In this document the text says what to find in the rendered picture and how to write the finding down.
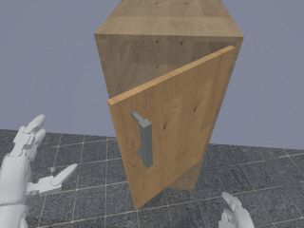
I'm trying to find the handle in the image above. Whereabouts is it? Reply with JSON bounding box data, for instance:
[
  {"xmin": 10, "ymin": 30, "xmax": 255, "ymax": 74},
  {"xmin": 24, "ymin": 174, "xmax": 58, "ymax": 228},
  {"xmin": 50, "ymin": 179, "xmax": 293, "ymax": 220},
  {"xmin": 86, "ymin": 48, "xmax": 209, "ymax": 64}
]
[{"xmin": 130, "ymin": 110, "xmax": 153, "ymax": 168}]

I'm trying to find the left robot hand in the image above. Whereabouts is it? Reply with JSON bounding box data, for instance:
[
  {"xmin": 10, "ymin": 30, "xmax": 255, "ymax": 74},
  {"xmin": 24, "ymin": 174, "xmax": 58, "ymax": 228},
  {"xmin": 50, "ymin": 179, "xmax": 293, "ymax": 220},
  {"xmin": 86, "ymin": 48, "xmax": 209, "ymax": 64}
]
[{"xmin": 0, "ymin": 114, "xmax": 78, "ymax": 205}]

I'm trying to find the robot left forearm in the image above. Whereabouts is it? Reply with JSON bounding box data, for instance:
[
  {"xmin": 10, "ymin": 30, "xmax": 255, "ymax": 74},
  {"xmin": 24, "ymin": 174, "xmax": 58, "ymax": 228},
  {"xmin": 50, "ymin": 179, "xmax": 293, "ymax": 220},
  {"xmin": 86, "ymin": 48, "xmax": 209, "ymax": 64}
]
[{"xmin": 0, "ymin": 202, "xmax": 29, "ymax": 228}]

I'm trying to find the cupboard door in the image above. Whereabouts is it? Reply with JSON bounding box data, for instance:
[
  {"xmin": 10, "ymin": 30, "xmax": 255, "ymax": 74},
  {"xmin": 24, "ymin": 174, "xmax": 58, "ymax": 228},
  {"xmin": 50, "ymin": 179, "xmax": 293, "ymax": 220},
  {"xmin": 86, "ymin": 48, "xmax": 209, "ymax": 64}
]
[{"xmin": 107, "ymin": 46, "xmax": 236, "ymax": 210}]

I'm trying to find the right robot hand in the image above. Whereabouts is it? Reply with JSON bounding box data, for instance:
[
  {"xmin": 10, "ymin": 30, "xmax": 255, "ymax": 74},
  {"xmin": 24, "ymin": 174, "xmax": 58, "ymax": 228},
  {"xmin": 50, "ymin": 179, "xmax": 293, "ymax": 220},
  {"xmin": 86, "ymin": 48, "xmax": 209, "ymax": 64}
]
[{"xmin": 218, "ymin": 192, "xmax": 255, "ymax": 228}]

